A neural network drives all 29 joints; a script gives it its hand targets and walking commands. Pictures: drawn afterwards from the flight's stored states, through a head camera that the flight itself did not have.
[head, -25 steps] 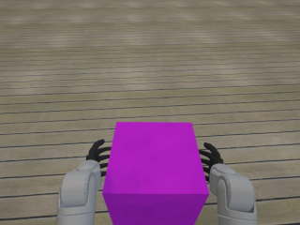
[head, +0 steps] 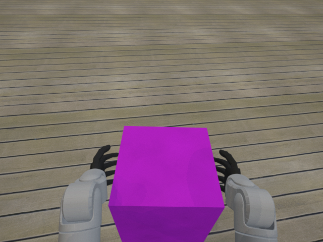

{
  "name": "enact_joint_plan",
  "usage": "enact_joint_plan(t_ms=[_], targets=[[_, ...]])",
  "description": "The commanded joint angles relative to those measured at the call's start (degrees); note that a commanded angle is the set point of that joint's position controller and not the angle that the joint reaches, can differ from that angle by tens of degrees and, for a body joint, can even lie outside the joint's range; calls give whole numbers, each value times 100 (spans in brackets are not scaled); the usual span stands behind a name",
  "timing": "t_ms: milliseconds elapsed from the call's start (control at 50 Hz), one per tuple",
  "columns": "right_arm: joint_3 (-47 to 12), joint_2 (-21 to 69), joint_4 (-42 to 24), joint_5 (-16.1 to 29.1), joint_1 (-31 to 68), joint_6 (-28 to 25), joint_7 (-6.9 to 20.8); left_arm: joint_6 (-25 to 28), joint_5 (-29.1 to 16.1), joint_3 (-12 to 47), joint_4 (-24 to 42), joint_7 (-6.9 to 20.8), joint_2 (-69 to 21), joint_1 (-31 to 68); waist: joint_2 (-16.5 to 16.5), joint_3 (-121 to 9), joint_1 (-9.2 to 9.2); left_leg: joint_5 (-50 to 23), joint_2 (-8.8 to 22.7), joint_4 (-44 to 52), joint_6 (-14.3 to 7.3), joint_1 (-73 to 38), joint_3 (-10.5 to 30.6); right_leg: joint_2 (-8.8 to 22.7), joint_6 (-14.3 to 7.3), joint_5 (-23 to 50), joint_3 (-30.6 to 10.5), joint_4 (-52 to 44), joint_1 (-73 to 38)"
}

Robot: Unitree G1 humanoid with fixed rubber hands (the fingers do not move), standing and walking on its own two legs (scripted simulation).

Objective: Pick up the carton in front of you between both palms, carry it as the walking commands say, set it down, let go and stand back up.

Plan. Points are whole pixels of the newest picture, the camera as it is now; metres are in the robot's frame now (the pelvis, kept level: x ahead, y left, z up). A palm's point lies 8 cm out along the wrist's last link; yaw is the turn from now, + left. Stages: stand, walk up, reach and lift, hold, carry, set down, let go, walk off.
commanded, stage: carry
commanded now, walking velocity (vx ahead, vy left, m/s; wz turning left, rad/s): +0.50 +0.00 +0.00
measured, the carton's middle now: (163, 187) +0.28 +0.00 -0.01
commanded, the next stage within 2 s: none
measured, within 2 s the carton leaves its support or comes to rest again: neither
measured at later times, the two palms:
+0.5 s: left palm (127, 92) +0.56 +0.12 +0.08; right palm (215, 93) +0.58 -0.18 +0.07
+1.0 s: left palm (125, 46) +0.90 +0.17 +0.07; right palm (191, 48) +0.89 -0.13 +0.08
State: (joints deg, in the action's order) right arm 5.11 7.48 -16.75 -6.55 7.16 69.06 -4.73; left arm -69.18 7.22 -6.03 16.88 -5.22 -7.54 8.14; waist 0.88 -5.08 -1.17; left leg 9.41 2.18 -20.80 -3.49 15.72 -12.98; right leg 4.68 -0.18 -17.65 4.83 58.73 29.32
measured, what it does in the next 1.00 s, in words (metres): walks ahead: right foot, then left foot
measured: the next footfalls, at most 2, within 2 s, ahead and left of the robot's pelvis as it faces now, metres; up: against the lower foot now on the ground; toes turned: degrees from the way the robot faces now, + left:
right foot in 0.28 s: +0.35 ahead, -0.13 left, +0.00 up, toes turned -10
left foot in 0.76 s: +0.66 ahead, +0.10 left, +0.00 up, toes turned +13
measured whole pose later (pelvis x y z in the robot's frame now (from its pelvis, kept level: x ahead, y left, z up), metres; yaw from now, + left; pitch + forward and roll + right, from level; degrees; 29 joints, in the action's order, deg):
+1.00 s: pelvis +0.63 +0.02 +0.01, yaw +0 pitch +4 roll -2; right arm 5.4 7.5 -19.6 -6.2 7.1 68.5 -4.9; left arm -68.5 7.4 -5.2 19.2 -5.0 -7.6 8.3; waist 0.5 -2.8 -0.9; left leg 10.1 2.1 -16.7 -3.5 11.1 -12.2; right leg 6.1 0.7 -12.8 4.8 54.5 32.7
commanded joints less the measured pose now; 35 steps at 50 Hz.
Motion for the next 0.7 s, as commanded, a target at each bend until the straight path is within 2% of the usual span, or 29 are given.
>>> enact_joint_plan(t_ms=[0,40,100,180,220,240,260,280,300,320,340,360,380,400,460,540,660,680], targets=[[-4117,5463,-849,2550,2896,-172,1503,175,-2396,4240,587,1445,-5547,2621,-764,-1499,46,-49,1560,1277,-471,-1699,1487,221,94,469,-58,-900,572],[-4120,5299,-963,2557,2834,-141,1506,156,-2353,4225,681,1402,-5413,2520,-729,-1308,41,-384,1436,1280,-452,-1757,1196,176,152,799,124,-1678,558],[-4034,5016,-941,2468,2613,-41,1485,51,-2317,4176,720,1374,-5167,2369,-865,-1064,19,-1065,1282,1154,-345,-1839,821,40,127,1232,409,-2468,368],[-3897,4778,-683,2284,2449,96,1451,-121,-2339,4098,589,1427,-4895,2377,-1018,-718,-9,-1402,1203,842,-188,-1921,599,-84,8,1472,663,-3061,-4],[-3883,4737,-573,2247,2533,146,1442,-176,-2343,4030,448,1464,-4844,2366,-920,-768,86,-1798,1073,77,-25,-1703,311,-288,-79,1305,974,-3451,-866],[-3892,4725,-533,2235,2533,166,1435,-191,-2340,3986,353,1483,-4826,2359,-685,-1020,132,-2058,869,-763,132,-1271,44,-449,-121,999,1145,-3476,-1855],[-3883,4644,-523,2232,2614,185,1433,-201,-2329,3933,233,1499,-4805,2262,-249,-1375,273,-1328,721,-1935,330,-441,-6,164,-196,618,327,-3547,-2971],[-3977,4697,-627,2303,2837,242,1429,-154,-2228,3831,49,1511,-4762,2290,1260,-1865,298,-5,70,-3749,634,1155,78,1688,-993,-109,-2364,-4162,-4214],[-4009,4770,-608,2321,2907,233,1453,-114,-2271,3854,-31,1522,-4952,2231,1753,-1713,302,1820,-234,-4617,575,2297,669,2054,-1322,579,-3425,-4700,-4462],[-4052,4999,-548,2370,3023,175,1470,-72,-2356,3888,130,1541,-5122,2411,1315,-1643,251,1840,127,-5110,389,2510,1130,1980,-1261,1159,-2835,-4551,-4317],[-4078,5176,-566,2407,3095,100,1483,-16,-2421,3953,190,1561,-5350,2531,774,-1671,240,1612,358,-5174,286,2485,1257,1842,-1145,1522,-2311,-4412,-4020],[-4123,5319,-588,2405,3119,24,1484,45,-2484,4018,294,1585,-5531,2666,292,-1582,211,1198,539,-4793,254,2312,1325,1681,-913,1550,-1827,-4490,-3603],[-4162,5486,-593,2412,3151,-37,1475,97,-2529,4065,376,1601,-5642,2815,293,-1563,196,892,624,-4376,265,2084,1320,1565,-729,1361,-1422,-4639,-3302],[-4186,5602,-608,2395,3121,-94,1456,131,-2578,4098,452,1615,-5697,2862,423,-1589,194,664,569,-4127,285,1910,1179,1436,-649,1221,-1095,-4748,-3170],[-4203,5637,-686,2264,2830,-207,1365,179,-2657,4164,602,1661,-5629,2677,644,-1435,191,292,490,-3261,419,2012,887,1288,-704,1088,-591,-5026,-3183],[-4184,5396,-904,2202,2639,-186,1274,145,-2643,4139,815,1648,-5296,2492,672,-1127,207,-245,362,-1878,489,2069,533,1074,-702,1990,-74,-4938,-3454],[-4088,4908,-909,2274,2578,81,1315,-72,-2391,3961,678,1548,-4836,2204,846,-620,237,-801,134,-737,270,1561,145,992,-499,2885,348,-4612,-3663],[-4059,4863,-870,2287,2596,116,1334,-102,-2366,3952,642,1537,-4799,2215,850,-641,225,-733,67,-621,220,1237,59,976,-431,3289,455,-4339,-3647]])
